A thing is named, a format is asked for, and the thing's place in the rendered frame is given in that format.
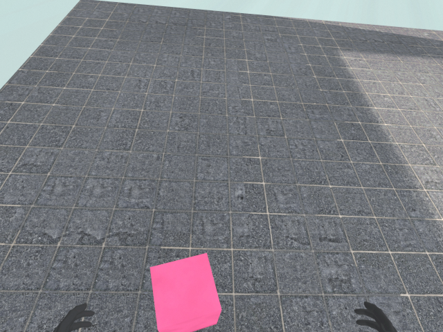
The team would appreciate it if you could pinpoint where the robot right hand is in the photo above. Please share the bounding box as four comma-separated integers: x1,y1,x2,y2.
354,302,397,332

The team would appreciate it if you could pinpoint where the robot left hand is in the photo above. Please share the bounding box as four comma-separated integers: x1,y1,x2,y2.
53,303,95,332

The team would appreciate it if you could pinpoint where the carton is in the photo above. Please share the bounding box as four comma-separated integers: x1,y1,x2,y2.
150,253,222,332

